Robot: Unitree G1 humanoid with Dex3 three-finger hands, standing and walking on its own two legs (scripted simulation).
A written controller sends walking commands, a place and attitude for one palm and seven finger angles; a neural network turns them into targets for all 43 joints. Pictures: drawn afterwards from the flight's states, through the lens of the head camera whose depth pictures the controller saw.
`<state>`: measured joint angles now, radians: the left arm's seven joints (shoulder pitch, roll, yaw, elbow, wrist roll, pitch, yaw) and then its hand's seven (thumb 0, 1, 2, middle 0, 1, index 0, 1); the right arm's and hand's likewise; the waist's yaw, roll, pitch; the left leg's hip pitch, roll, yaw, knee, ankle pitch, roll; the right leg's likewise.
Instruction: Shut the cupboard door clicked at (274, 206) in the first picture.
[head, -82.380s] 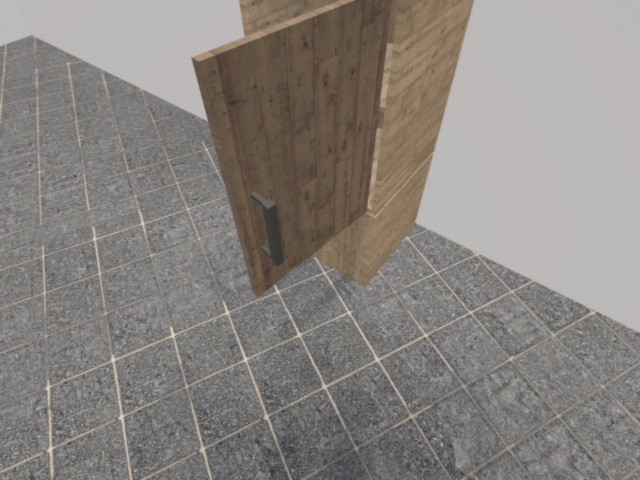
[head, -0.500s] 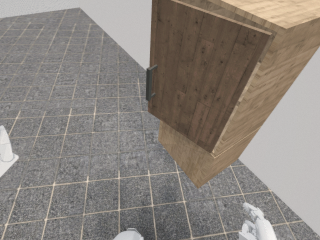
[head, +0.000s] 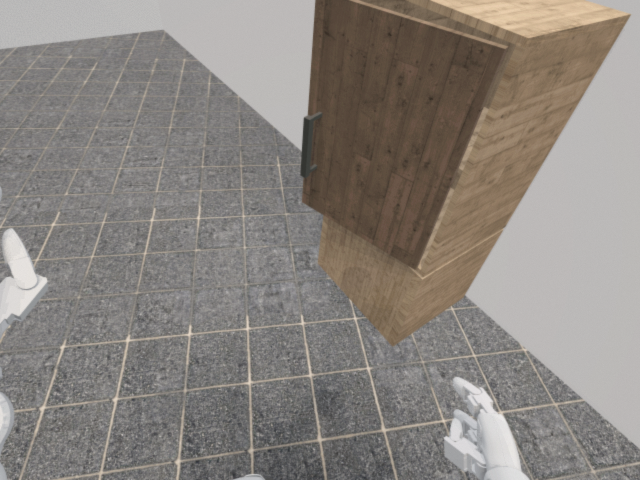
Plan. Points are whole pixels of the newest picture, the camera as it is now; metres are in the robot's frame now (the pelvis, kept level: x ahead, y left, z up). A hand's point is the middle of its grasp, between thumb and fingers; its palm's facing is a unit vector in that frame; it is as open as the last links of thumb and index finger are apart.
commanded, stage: stop stepping back and stand still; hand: left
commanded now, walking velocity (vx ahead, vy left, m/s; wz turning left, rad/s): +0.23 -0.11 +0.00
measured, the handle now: (311, 145) +0.94 +0.05 -0.09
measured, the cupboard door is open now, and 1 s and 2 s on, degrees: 15 15 15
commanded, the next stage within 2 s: let the arm hang, fingers relaxed in 1.48 s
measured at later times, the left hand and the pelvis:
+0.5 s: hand out of the picture +0.10 +0.24 +0.17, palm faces +0.27 -0.87 -0.40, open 7.4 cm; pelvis -0.14 +0.02 +0.01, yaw -7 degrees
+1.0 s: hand out of the picture +0.11 +0.27 +0.16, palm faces +0.32 -0.87 -0.37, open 7.4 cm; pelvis -0.13 +0.04 +0.00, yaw -5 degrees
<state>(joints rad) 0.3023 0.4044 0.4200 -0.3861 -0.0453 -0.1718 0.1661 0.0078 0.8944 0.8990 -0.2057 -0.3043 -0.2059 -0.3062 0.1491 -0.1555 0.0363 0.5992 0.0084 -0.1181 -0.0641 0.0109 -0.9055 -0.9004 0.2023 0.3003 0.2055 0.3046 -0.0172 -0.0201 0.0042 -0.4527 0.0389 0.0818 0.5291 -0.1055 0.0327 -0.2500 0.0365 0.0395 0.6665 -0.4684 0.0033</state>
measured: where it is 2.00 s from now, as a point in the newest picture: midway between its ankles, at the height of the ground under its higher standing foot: outside the picture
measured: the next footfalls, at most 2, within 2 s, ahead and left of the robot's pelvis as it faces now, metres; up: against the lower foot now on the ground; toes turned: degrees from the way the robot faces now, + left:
left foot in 0.30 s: -0.01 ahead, +0.15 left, +0.00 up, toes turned -3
right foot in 0.56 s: -0.10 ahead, -0.07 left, +0.00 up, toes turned -11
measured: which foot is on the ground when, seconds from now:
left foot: down 0.00-0.08, up 0.10-0.28, down 0.30-0.56, up 0.58-0.92, down 0.94-1.00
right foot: down 0.00-0.30, up 0.32-0.54, down 0.56-1.00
